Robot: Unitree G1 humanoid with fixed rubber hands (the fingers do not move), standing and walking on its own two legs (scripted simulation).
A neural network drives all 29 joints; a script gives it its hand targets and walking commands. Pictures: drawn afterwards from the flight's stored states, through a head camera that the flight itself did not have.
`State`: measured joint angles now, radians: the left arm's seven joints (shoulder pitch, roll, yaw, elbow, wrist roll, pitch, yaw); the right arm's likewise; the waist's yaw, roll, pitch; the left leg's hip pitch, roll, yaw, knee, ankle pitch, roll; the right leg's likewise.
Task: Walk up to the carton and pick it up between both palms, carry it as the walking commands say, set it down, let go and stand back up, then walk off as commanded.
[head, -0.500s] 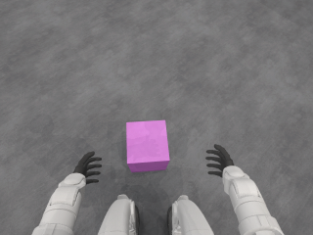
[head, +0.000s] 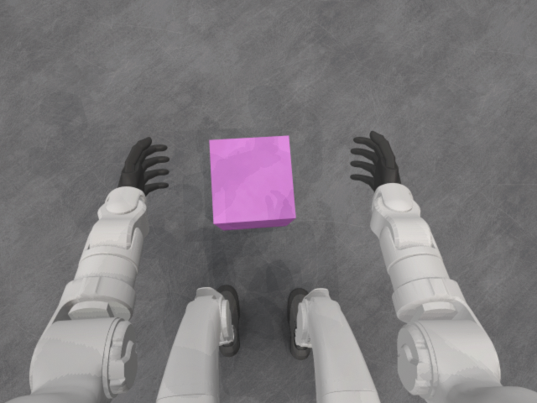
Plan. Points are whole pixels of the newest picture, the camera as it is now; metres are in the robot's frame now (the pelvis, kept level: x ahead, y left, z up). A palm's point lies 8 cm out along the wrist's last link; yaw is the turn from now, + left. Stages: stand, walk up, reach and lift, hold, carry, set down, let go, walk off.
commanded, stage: reach and lift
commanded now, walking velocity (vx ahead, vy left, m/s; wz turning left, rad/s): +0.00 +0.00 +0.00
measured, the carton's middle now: (252, 188) +0.48 +0.03 -0.55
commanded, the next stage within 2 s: none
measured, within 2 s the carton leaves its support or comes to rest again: neither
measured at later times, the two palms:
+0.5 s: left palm (138, 146) +0.47 +0.21 -0.15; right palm (367, 142) +0.48 -0.16 -0.14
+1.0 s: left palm (164, 170) +0.47 +0.22 -0.31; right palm (338, 165) +0.49 -0.15 -0.30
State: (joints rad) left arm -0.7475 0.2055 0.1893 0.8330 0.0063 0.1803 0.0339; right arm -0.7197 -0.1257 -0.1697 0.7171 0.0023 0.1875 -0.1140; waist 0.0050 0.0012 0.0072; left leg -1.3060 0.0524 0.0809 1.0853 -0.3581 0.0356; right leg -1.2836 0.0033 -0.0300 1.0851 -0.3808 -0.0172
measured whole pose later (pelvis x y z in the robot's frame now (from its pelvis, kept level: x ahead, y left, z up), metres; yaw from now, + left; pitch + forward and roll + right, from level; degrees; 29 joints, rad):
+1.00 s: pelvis -0.04 +0.01 -0.16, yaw -1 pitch +46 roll +0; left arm -1.22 0.31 0.28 0.93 -0.07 0.12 0.08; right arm -1.23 -0.23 -0.20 0.83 0.06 0.16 -0.18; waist 0.02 0.00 0.10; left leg -2.00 0.05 0.07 1.67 -0.47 0.05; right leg -1.99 0.00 0.00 1.68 -0.50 0.00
